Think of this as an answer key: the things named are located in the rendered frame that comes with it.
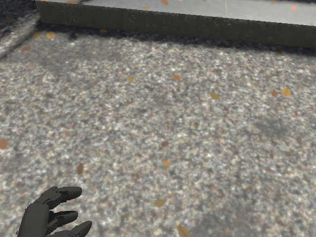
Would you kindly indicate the left robot hand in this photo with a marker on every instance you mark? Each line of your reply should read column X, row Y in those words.
column 39, row 221

